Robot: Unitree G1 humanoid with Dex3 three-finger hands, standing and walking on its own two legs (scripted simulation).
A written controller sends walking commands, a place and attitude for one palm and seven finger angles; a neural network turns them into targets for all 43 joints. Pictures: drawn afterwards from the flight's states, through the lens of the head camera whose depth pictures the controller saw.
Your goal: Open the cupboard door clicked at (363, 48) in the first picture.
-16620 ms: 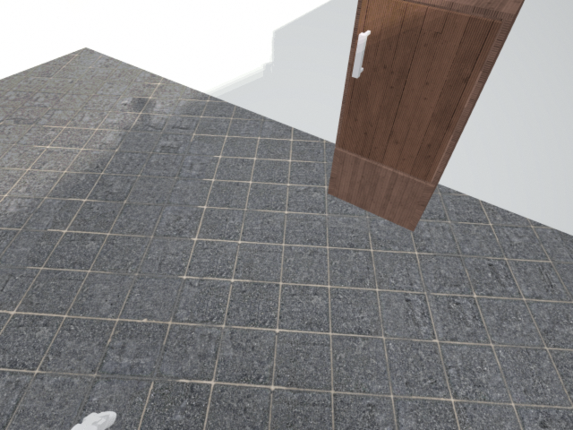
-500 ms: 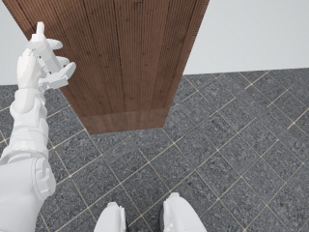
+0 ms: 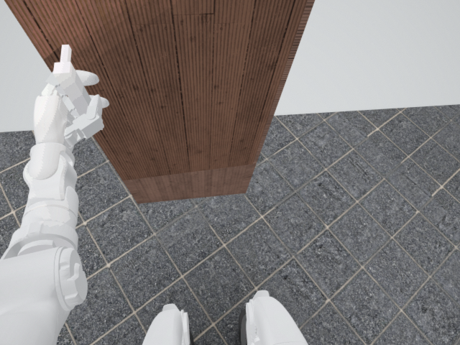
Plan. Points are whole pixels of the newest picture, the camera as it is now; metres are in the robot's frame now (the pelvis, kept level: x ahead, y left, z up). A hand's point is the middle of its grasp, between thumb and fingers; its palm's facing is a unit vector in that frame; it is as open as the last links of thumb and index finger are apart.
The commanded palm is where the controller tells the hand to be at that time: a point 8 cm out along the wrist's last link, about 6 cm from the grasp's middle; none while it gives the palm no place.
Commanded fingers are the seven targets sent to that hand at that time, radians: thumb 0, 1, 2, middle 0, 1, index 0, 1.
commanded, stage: pull the door open along its arc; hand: left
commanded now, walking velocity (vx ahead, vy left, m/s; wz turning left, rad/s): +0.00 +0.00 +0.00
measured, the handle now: (82, 91) +0.54 +0.23 +0.06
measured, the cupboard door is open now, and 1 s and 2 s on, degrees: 3 43 42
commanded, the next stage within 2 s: open thumb and fingers to let go in 0.90 s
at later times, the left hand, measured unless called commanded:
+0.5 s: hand (132, 188) +0.35 +0.13 +0.05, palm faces +0.36 -0.93 +0.06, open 6.0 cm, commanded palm +0.30 +0.19 +0.05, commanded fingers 0.00 0.90 0.90 -0.40 -1.35 -0.40 -1.35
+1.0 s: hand (192, 239) +0.28 +0.04 +0.06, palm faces +0.40 -0.92 -0.03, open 6.0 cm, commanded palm +0.23 +0.09 +0.05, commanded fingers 0.00 0.83 0.87 -0.40 -1.34 -0.40 -1.34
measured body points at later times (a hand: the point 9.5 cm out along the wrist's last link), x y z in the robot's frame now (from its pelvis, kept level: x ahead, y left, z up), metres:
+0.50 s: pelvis +0.01 -0.01 +0.01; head +0.10 -0.01 +0.46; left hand +0.33 +0.18 +0.05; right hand +0.17 -0.23 -0.09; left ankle -0.01 +0.10 -0.66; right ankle +0.03 -0.12 -0.66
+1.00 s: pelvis +0.01 -0.05 +0.02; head +0.07 -0.06 +0.46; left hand +0.25 +0.09 +0.06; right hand +0.19 -0.26 -0.09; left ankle -0.01 +0.10 -0.66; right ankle +0.03 -0.12 -0.66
